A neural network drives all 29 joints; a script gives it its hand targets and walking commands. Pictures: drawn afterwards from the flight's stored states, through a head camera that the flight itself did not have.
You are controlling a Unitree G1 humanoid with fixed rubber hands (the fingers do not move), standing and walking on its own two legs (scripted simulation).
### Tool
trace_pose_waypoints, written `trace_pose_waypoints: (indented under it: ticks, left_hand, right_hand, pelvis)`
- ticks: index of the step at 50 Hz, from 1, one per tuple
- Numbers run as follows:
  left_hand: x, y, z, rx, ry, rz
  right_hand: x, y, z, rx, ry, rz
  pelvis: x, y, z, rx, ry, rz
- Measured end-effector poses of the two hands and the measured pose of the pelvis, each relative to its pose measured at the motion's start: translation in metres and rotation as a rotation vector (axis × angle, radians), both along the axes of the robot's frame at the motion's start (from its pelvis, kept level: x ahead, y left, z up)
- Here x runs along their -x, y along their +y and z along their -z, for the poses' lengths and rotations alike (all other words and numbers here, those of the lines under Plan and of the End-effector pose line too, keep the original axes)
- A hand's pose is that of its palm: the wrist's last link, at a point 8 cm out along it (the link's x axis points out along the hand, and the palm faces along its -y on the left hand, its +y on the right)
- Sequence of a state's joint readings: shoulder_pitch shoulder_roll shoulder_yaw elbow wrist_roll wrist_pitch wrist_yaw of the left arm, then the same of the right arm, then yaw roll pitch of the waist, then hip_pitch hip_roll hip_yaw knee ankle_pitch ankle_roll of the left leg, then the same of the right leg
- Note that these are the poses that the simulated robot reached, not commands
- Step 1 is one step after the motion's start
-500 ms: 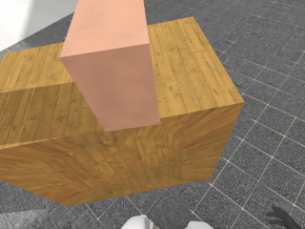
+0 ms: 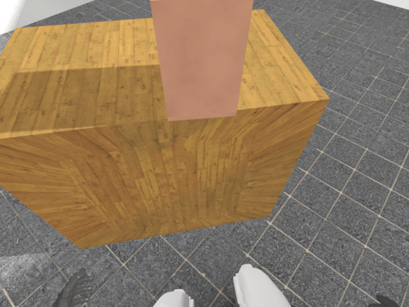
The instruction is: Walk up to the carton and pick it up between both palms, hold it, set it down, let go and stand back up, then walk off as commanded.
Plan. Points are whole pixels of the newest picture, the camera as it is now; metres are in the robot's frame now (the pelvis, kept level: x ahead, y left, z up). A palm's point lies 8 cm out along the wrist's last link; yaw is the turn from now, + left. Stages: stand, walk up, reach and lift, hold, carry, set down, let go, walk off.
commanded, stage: walk off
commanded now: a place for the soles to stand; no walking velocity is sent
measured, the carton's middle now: (196, 40) +0.65 -0.01 +0.17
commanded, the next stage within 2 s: none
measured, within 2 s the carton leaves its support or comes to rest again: neither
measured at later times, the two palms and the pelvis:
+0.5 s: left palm out of the picture -0.11 +0.33 -0.10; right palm out of the picture -0.02 -0.31 -0.07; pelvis -0.16 +0.00 +0.00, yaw -1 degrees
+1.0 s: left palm out of the picture -0.21 +0.32 -0.09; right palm out of the picture -0.34 -0.33 -0.06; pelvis -0.36 +0.02 +0.01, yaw +1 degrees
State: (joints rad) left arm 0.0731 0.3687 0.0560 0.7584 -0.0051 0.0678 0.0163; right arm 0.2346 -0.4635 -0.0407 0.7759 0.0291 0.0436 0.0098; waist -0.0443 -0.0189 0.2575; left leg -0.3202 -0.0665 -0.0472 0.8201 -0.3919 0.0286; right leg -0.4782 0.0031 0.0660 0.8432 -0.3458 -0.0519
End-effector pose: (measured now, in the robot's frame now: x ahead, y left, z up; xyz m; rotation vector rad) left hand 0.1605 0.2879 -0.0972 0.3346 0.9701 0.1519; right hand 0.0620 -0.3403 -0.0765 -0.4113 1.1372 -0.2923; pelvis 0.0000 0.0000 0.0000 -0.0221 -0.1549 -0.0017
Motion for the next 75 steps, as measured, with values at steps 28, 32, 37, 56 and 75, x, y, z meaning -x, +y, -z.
trace_pose_waypoints:
  ticks: [28,32,37,56,75]
  left_hand:
    - [0.321,0.034,0.004,-0.07,0.245,-0.149]
    - [0.36,0.03,-0.01,-0.087,0.215,-0.195]
    - [0.343,0.033,-0.036,-0.114,0.095,-0.149]
    - [0.419,0.029,0.01,0.075,0.125,-0.017]
    - [0.491,-0.035,-0.017,-0.061,0.114,-0.105]
  right_hand:
    - [0.096,0.016,0.01,-0.031,-0.183,-0.108]
    - [0.131,0.013,0.01,-0.045,-0.168,-0.109]
    - [0.192,0.002,0.003,-0.032,-0.108,-0.104]
    - [0.436,0.004,-0.051,0.154,0.072,0.082]
    - [0.379,-0.071,0.005,-0.004,-0.054,-0.059]
  pelvis:
    - [0.187,-0.009,0.011,-0.027,-0.003,0.027]
    - [0.218,-0.014,0.003,-0.043,-0.028,0.014]
    - [0.26,-0.011,-0.01,-0.056,0.023,-0.013]
    - [0.379,0.011,-0.021,0.01,0.073,0.0]
    - [0.388,-0.076,-0.004,-0.065,0.069,0.01]
